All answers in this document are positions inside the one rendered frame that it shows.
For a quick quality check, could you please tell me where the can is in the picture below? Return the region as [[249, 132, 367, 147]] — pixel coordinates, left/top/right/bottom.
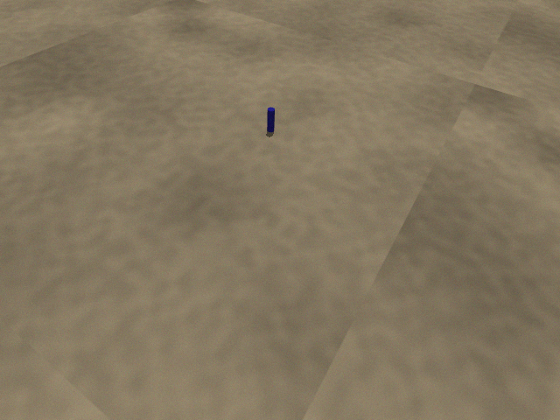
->
[[267, 108, 275, 132]]

